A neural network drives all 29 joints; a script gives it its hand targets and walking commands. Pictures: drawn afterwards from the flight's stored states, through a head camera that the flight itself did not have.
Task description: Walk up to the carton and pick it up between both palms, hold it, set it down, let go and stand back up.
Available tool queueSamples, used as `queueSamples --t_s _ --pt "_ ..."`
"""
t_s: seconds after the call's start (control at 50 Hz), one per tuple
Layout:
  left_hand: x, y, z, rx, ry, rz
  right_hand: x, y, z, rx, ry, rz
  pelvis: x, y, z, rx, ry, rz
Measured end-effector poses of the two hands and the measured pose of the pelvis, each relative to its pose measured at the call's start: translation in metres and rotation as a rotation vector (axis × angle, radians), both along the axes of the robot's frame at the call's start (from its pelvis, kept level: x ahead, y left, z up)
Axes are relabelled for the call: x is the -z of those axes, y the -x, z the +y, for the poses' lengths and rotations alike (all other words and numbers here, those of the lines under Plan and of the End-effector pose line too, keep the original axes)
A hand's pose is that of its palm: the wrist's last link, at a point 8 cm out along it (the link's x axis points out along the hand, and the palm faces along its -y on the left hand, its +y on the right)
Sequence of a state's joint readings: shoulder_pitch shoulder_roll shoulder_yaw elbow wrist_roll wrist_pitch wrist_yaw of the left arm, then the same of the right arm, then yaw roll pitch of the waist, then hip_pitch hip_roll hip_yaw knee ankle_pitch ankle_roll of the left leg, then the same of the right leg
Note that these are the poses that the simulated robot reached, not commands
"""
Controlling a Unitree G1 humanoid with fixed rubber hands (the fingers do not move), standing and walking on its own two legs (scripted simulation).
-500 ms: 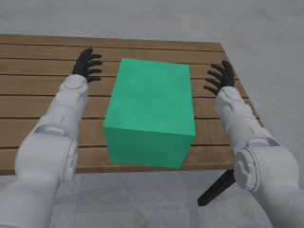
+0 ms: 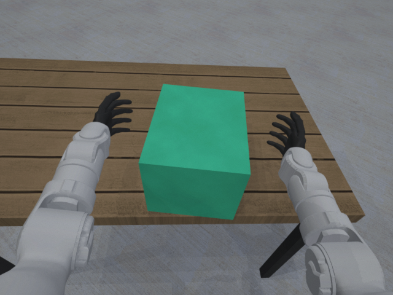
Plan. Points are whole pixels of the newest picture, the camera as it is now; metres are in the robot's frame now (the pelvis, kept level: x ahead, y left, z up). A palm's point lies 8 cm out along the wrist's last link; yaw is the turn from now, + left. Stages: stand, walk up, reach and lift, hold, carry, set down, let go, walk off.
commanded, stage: set down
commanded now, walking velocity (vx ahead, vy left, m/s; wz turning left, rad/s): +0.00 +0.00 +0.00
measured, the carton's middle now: (197, 149) +0.45 -0.05 +0.03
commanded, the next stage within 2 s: none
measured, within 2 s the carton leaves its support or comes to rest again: neither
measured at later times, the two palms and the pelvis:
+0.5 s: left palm (92, 161) +0.40 +0.18 +0.08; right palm (289, 179) +0.31 -0.22 +0.07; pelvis -0.01 +0.00 +0.00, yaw +0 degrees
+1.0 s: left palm (82, 200) +0.33 +0.19 +0.05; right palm (299, 206) +0.26 -0.22 +0.06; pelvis +0.00 -0.01 +0.00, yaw +0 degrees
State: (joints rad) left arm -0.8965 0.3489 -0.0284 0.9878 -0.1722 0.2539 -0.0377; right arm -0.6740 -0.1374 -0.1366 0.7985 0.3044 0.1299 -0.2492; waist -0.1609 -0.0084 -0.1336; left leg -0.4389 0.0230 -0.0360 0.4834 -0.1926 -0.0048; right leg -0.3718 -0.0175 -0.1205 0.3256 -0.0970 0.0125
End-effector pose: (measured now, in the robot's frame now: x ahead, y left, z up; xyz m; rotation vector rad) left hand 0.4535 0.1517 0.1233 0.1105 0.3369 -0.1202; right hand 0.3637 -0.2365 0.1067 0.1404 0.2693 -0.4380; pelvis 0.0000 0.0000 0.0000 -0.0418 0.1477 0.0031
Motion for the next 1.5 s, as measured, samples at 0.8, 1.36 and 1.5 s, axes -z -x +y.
queueSamples --t_s 0.8,1.36,1.5 --pt "0.057 0.098 0.039 -0.009 -0.001 0.01 0.04 0.08 0.014 -0.019 0.027 0.014 -0.001 0.006 -0.003 -0.004 -0.004 -0.083" --pt "0.094 0.176 0.056 -0.027 0.0 0.048 0.071 0.149 0.019 -0.006 0.035 0.112 -0.003 -0.003 -0.006 -0.006 -0.009 -0.129" --pt "0.105 0.193 0.061 -0.044 0.001 0.063 0.08 0.163 0.02 -0.015 0.045 0.147 -0.003 -0.008 -0.006 -0.006 -0.009 -0.127"
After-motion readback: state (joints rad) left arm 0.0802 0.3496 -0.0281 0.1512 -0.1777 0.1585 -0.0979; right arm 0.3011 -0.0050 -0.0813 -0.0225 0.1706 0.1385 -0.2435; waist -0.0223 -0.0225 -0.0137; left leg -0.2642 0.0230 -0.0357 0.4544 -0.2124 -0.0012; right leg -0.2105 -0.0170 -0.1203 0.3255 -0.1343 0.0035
